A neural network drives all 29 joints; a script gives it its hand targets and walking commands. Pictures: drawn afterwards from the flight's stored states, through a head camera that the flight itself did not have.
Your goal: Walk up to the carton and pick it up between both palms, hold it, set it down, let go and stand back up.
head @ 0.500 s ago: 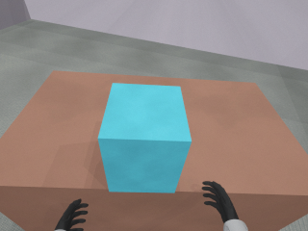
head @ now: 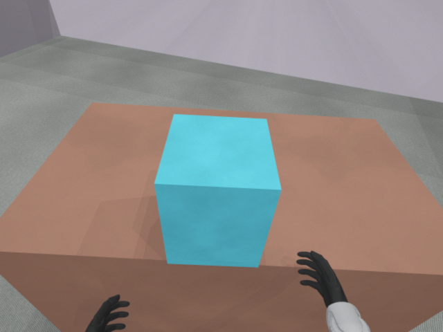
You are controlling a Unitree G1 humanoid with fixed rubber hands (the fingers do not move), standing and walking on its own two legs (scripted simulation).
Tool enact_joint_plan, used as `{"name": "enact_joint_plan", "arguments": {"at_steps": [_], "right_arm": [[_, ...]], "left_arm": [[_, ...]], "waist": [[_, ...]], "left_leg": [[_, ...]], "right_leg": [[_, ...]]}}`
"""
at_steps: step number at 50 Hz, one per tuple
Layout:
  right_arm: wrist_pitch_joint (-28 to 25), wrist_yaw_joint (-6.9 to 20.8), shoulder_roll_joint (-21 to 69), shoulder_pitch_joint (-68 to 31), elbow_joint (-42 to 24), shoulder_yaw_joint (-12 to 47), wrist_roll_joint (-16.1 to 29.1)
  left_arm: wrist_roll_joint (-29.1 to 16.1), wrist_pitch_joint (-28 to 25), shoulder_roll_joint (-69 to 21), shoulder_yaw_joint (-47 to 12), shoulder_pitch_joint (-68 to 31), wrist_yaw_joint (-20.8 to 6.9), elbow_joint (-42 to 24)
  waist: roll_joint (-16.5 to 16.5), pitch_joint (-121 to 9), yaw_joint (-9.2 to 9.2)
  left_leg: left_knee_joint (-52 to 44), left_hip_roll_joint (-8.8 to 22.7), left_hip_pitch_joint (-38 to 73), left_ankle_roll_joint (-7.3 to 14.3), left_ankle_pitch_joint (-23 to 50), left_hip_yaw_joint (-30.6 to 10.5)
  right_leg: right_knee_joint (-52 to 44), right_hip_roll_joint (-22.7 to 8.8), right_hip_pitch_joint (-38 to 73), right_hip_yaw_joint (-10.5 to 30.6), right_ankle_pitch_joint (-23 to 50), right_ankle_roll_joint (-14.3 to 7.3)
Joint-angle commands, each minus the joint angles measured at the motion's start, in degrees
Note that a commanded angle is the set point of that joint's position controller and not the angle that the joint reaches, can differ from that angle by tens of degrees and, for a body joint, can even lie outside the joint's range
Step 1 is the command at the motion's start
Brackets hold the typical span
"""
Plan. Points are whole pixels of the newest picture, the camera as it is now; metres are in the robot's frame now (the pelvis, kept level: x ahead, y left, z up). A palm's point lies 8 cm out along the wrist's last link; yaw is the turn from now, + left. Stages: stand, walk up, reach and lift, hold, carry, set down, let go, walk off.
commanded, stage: let go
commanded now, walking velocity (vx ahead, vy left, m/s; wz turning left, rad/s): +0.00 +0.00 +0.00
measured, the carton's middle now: (216, 191) +0.40 +0.02 +0.05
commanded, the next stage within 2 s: stand in 0.20 s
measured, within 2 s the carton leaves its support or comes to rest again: neither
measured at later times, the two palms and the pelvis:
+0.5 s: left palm out of the picture +0.10 +0.26 -0.09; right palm (334, 297) +0.22 -0.21 -0.02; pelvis +0.00 +0.00 -0.01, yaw +1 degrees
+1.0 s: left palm out of the picture +0.11 +0.28 -0.10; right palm (331, 297) +0.22 -0.20 -0.02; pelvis +0.01 +0.03 -0.01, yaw +1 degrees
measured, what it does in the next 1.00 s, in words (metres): stands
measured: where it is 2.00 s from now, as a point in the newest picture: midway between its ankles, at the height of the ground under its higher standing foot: outside the picture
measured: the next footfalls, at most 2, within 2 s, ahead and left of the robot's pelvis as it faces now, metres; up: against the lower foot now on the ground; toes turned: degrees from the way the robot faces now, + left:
none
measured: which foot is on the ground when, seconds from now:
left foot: down 0.00-1.00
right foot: down 0.00-1.00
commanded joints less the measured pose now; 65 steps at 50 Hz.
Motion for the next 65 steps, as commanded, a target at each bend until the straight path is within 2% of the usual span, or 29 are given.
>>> {"name": "enact_joint_plan", "arguments": {"at_steps": [1,4,6,7,10,11,12,14,19,22,26,27,28,29,31,33,39,44,45,46,48,49,50,54,55,59,60,62,65], "right_arm": [[4.4,-1.5,-7.0,0.8,3.9,-3.8,-0.8],[4.3,-1.6,-7.3,-0.2,3.3,-3.5,-0.4],[4.0,-1.6,-6.7,-0.2,3.6,-3.2,-0.6],[4.3,-1.8,-5.9,-0.1,3.7,-2.8,-0.5],[4.9,-2.3,-4.8,0.8,0.6,-2.3,-0.2],[5.8,-2.3,-11.7,5.3,-1.3,-2.6,0.3],[6.2,-2.4,-11.5,5.8,-1.6,-2.8,0.8],[5.6,-2.0,-11.2,7.2,-2.9,-2.5,0.9],[4.9,-1.9,-11.8,8.2,-3.8,-2.4,0.6],[5.4,-1.7,-12.5,8.1,-4.6,-2.4,0.6],[5.6,-1.6,-13.1,8.5,-6.5,-2.1,0.7],[5.5,-1.6,-13.6,8.2,-6.5,-2.1,0.8],[5.6,-1.6,-13.7,8.1,-7.0,-2.0,0.9],[5.7,-1.7,-13.7,8.8,-7.0,-1.9,1.0],[6.0,-1.7,-14.3,8.4,-7.9,-2.0,1.0],[6.1,-1.8,-14.5,8.6,-7.7,-2.0,0.9],[6.0,-1.8,-15.1,8.0,-8.6,-1.8,1.0],[6.2,-1.8,-15.1,8.5,-9.7,-1.9,1.2],[6.2,-1.8,-15.6,8.6,-9.6,-1.9,1.1],[6.2,-1.8,-15.7,9.0,-9.4,-2.1,0.8],[6.3,-1.8,-14.7,9.4,-9.5,-1.4,1.1],[6.2,-1.7,-14.9,8.9,-9.6,-1.4,1.1],[6.3,-1.7,-15.2,8.6,-9.7,-1.6,1.3],[6.5,-1.8,-15.7,9.2,-10.3,-1.9,0.9],[6.4,-1.8,-15.8,9.0,-10.3,-2.0,0.8],[6.6,-1.8,-15.5,8.5,-10.2,-1.8,1.1],[6.6,-1.8,-15.1,8.9,-10.4,-1.6,0.9],[6.6,-1.7,-15.8,8.7,-10.5,-1.9,1.0],[6.9,-1.7,-16.0,8.7,-10.5,-1.9,1.3]], "left_arm": [[-1.0,-1.7,3.4,-0.3,-6.2,0.2,-6.8],[0.0,-2.0,4.1,0.5,-6.2,0.3,-6.5],[-0.1,-2.0,4.5,0.8,-6.1,0.2,-5.8],[-0.4,-1.6,4.9,1.0,-6.4,-0.1,-5.5],[-1.5,0.1,5.2,0.1,-8.2,-0.3,-8.0],[-3.1,-4.7,12.4,3.3,-1.0,0.5,-3.7],[-3.4,-6.5,13.9,3.8,1.2,0.5,-2.6],[-3.2,-8.6,12.5,3.6,1.0,-0.2,-2.9],[-2.1,-10.8,11.0,3.5,1.2,-1.7,-1.6],[-1.9,-10.5,11.8,3.9,1.4,-2.3,-1.4],[-1.6,-10.5,12.4,4.0,2.9,-2.9,-1.0],[-1.6,-10.6,12.2,3.8,2.9,-2.9,-0.7],[-1.6,-10.5,12.0,3.8,3.2,-3.0,-0.6],[-1.6,-10.4,12.3,3.8,3.8,-2.9,-0.4],[-1.8,-10.3,11.9,3.5,4.5,-2.9,-0.3],[-1.8,-10.4,12.2,3.6,4.4,-2.9,-0.1],[-1.6,-10.6,11.6,3.2,4.9,-2.9,0.6],[-1.7,-10.3,11.5,2.9,4.8,-2.9,0.6],[-1.6,-10.3,11.3,2.9,4.4,-2.9,0.8],[-1.7,-10.3,11.8,3.1,5.4,-2.9,1.4],[-1.9,-10.4,12.0,3.0,4.3,-2.8,1.4],[-2.0,-10.5,11.7,2.9,3.9,-2.7,1.3],[-1.9,-10.4,11.2,2.7,3.6,-2.7,1.1],[-1.8,-10.1,11.3,3.0,4.0,-2.6,1.4],[-1.9,-10.1,11.5,3.0,3.6,-2.7,1.7],[-2.1,-10.0,12.2,3.2,2.8,-2.7,1.4],[-1.9,-9.9,12.2,3.1,2.7,-2.6,1.7],[-1.9,-10.0,11.6,3.2,2.2,-2.6,1.5],[-2.2,-9.5,12.0,3.4,2.1,-2.6,1.3]], "waist": [[2.9,2.5,-2.03],[5.7,4.1,-1.12],[3.8,3.7,-1.09],[2.0,3.6,-1.26],[-1.8,2.5,-2.33],[6.1,5.6,-0.33],[4.0,6.3,-0.84],[1.9,0.9,-0.89],[1.9,-6.0,-1.12],[4.0,-3.9,-1.32],[4.1,-3.6,-1.28],[5.6,-5.3,-1.01],[6.8,-4.6,-0.86],[5.3,-4.1,-0.84],[4.6,-2.3,-0.67],[4.3,-3.3,-0.61],[7.4,-3.9,-0.49],[5.8,-3.0,-0.85],[7.5,-2.2,-0.77],[7.4,-4.2,-0.89],[4.6,-4.3,-1.2],[4.5,-6.3,-1.01],[5.7,-4.3,-1.02],[3.5,-3.9,-0.87],[4.8,-5.1,-1.13],[5.6,-4.9,-0.97],[4.2,-5.4,-1.19],[4.1,-5.1,-1.17],[3.5,-2.4,-0.87]], "left_leg": [[-11.4,0.8,-12.9,0.7,-11.4,2.7],[-12.7,1.1,-18.1,1.6,-13.7,2.9],[-11.4,0.4,-15.6,1.9,-11.3,3.6],[-9.7,-0.8,-11.2,1.4,-9.4,4.4],[-2.1,-3.3,5.0,-0.5,-6.4,2.4],[0.8,1.1,-7.7,0.3,-3.2,-2.5],[0.2,2.4,-10.6,1.2,-6.1,-4.3],[1.2,3.5,-11.2,2.0,-4.0,-5.5],[3.2,4.0,-9.6,2.3,-5.5,-5.9],[2.1,4.3,-12.9,2.4,-9.4,-7.1],[1.4,5.0,-14.4,3.2,-9.3,-7.8],[1.8,5.2,-14.4,3.2,-7.2,-7.8],[0.5,5.0,-16.2,3.1,-10.2,-8.4],[-0.7,5.3,-16.9,3.1,-13.9,-9.0],[-1.1,5.5,-18.6,3.1,-15.6,-9.7],[-0.6,5.5,-18.4,3.4,-14.5,-9.5],[-2.7,6.1,-19.2,3.6,-15.8,-9.9],[-2.4,6.0,-18.9,3.1,-13.3,-9.6],[-2.3,6.1,-19.5,3.1,-12.5,-9.4],[-1.8,5.8,-17.9,3.1,-11.8,-8.9],[-0.9,5.8,-16.6,3.5,-9.9,-8.6],[-0.2,6.1,-16.1,3.7,-7.8,-8.7],[-0.8,5.9,-17.4,3.6,-9.5,-8.7],[-0.5,5.5,-16.2,3.2,-9.1,-8.5],[-0.3,5.6,-15.2,3.1,-7.5,-8.0],[-0.5,6.0,-16.0,3.6,-6.4,-8.1],[-0.3,6.1,-15.6,3.8,-5.0,-8.7],[0.7,5.6,-14.7,3.5,-3.0,-7.6],[-1.6,6.2,-17.7,3.3,-10.7,-8.9]], "right_leg": [[-3.9,3.7,1.6,-2.7,-3.9,-1.5],[-2.3,4.0,6.2,-2.6,-3.0,-1.4],[-3.6,3.5,3.1,-2.1,-4.9,-1.5],[-5.7,2.4,-1.2,-1.7,-7.6,-1.8],[-10.8,-1.7,-19.6,-0.4,-15.3,-3.6],[-7.6,-2.6,-25.7,4.0,-9.3,-1.7],[-7.0,-3.6,-25.1,4.5,-8.9,-1.6],[-5.6,-3.9,-22.4,4.8,-4.9,-2.0],[-3.8,-3.8,-21.5,4.8,-5.1,-2.6],[-3.1,-3.5,-22.3,4.3,-7.7,-2.5],[-0.5,-3.5,-20.8,3.7,-4.8,-2.4],[0.1,-3.1,-19.3,3.6,-3.0,-2.2],[0.9,-3.0,-19.2,3.2,-4.0,-2.0],[1.5,-2.6,-19.5,2.7,-5.3,-2.0],[1.7,-2.3,-20.5,2.1,-5.2,-1.7],[1.6,-2.5,-19.6,2.2,-5.0,-1.7],[4.3,-2.5,-18.2,1.8,-3.0,-1.5],[4.7,-2.4,-18.5,1.2,-1.9,-0.9],[4.5,-2.7,-18.5,1.6,-1.5,-0.9],[4.2,-2.7,-18.1,1.7,-1.6,-1.0],[4.0,-3.2,-17.9,2.3,-1.7,-1.2],[3.9,-3.3,-17.1,2.7,-1.1,-1.3],[3.9,-3.3,-17.7,2.6,-1.7,-1.3],[4.1,-3.3,-18.2,2.2,-1.5,-1.1],[4.2,-3.4,-18.0,2.1,-0.5,-1.2],[4.3,-3.5,-17.5,2.7,-0.6,-1.2],[4.7,-3.3,-16.3,2.4,0.0,-1.2],[4.3,-3.5,-17.5,2.6,0.2,-1.2],[4.4,-3.3,-17.7,2.6,-2.1,-1.3]]}}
